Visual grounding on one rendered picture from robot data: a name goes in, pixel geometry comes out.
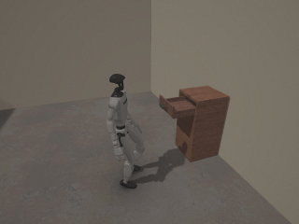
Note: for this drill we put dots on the right robot upper arm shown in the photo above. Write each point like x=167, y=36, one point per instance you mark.
x=112, y=108

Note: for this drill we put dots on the left robot shin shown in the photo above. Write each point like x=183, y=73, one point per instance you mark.
x=138, y=154

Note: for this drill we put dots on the left robot hand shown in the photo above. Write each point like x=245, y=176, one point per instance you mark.
x=135, y=124

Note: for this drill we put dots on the right robot hand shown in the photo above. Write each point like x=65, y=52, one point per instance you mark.
x=119, y=151

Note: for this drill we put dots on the right robot forearm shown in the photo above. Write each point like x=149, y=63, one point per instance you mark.
x=113, y=134

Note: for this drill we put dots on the cabinet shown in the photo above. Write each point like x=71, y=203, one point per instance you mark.
x=198, y=136

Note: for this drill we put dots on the robot right thigh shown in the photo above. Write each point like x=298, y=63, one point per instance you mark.
x=127, y=150

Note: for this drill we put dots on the drawer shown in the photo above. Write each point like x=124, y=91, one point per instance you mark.
x=178, y=107

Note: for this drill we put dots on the handle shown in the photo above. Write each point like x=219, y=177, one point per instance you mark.
x=162, y=106

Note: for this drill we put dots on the left robot forearm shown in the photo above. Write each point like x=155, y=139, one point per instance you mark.
x=129, y=118

